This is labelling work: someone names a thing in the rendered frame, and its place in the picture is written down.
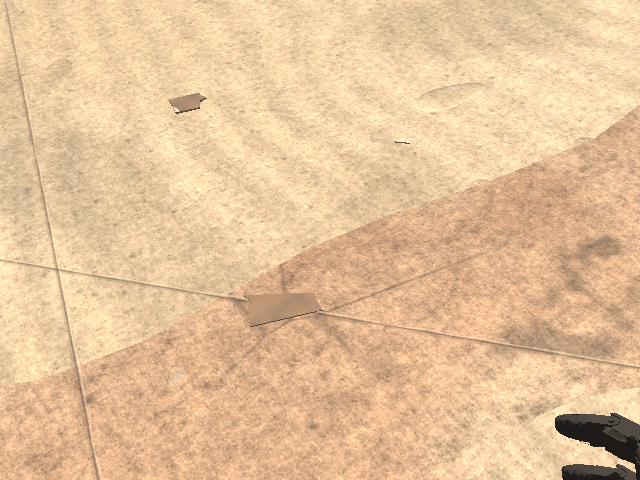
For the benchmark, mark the robot right hand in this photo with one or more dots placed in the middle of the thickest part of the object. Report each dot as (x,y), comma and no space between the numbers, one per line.
(619,435)

